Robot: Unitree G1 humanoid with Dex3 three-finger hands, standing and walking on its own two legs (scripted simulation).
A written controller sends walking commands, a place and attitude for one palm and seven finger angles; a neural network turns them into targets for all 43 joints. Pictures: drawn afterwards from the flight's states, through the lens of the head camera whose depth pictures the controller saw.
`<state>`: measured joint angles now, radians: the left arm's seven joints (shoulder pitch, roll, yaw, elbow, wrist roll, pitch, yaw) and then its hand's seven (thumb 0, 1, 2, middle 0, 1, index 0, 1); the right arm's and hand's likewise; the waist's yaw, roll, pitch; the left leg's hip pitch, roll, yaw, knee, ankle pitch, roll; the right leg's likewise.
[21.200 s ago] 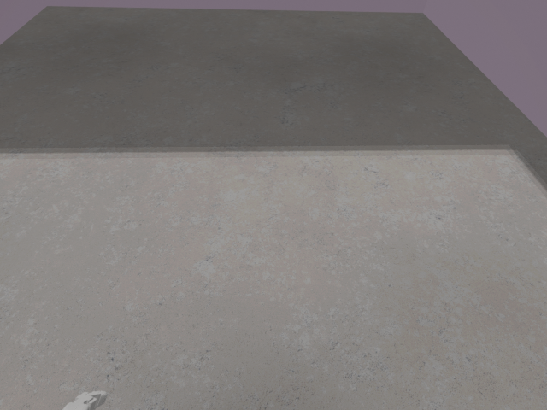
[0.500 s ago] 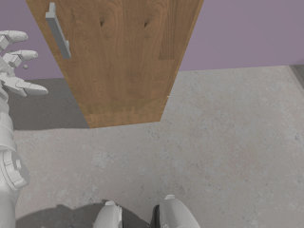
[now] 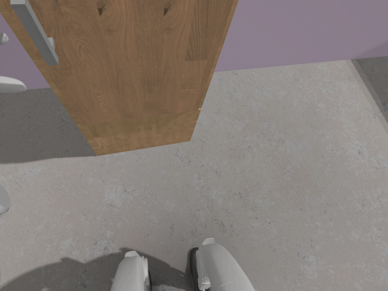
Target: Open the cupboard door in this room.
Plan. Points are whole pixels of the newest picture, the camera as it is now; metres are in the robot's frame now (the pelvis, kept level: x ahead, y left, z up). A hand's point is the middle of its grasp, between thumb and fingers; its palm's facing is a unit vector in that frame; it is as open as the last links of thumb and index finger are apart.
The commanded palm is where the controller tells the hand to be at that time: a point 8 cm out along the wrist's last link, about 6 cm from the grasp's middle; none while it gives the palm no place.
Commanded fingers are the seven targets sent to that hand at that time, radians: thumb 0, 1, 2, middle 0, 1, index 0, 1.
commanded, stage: move the hooked fingers beside the handle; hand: left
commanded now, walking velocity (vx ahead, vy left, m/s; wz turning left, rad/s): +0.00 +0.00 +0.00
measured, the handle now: (38, 26) +0.60 +0.22 +0.09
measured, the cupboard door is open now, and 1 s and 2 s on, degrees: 0 0 0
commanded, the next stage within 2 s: slide the fingers in behind the handle in 0.64 s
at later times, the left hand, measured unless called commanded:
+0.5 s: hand out of the picture +0.54 +0.29 +0.08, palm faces +0.10 -0.99 -0.02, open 14.0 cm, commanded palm +0.52 +0.31 +0.07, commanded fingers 0.00 -0.50 0.30 -0.30 -1.20 -0.30 -1.20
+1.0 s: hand (6, 58) +0.53 +0.27 +0.08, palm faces +0.09 -1.00 -0.01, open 14.0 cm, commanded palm +0.52 +0.30 +0.07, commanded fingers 0.00 -0.50 0.30 -0.30 -1.20 -0.30 -1.20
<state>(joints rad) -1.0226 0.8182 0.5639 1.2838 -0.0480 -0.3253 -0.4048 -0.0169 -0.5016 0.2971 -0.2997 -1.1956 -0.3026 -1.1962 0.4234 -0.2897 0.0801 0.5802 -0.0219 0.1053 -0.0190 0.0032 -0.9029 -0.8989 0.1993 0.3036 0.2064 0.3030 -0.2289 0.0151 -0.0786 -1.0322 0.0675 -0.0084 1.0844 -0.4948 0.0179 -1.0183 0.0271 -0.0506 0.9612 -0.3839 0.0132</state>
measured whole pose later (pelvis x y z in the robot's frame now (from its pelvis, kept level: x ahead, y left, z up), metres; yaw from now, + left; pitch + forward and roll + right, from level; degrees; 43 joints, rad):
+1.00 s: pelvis +0.01 +0.00 +0.00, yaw +1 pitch +25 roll -5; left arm -1.00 0.72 0.51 1.22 -0.06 -0.33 -0.35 -0.02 -0.50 0.30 -0.30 -1.20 -0.30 -1.20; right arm 0.41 -0.28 0.07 0.59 -0.03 0.11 0.00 0.00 -0.90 -0.90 0.20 0.30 0.21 0.30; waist -0.21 0.02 -0.09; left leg -1.03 0.06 -0.03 1.10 -0.51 0.02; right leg -1.01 0.02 -0.06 0.97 -0.40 0.01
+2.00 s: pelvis +0.01 +0.00 +0.00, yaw +1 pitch +25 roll -4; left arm -1.03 0.55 0.41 1.22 -0.04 -0.38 -0.17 -0.02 -0.50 0.30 -0.29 -1.20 -0.30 -1.21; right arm 0.42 -0.26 0.05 0.62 -0.05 0.09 0.03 0.00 -0.90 -0.90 0.20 0.30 0.21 0.30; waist -0.21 0.03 -0.10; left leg -1.03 0.05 -0.03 1.09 -0.51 0.01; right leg -1.01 0.01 -0.06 0.99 -0.42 0.01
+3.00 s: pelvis +0.00 +0.00 +0.00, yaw +1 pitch +25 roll -4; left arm -1.03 0.56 0.44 1.24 -0.02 -0.39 -0.15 0.00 0.58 0.76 -0.38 -1.31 -0.38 -1.31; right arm 0.41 -0.26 0.06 0.61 -0.05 0.07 0.02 0.00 -0.90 -0.90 0.20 0.30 0.21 0.30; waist -0.22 0.03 -0.10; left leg -1.03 0.05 -0.01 1.10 -0.51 0.01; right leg -1.02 0.02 -0.05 1.00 -0.41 0.01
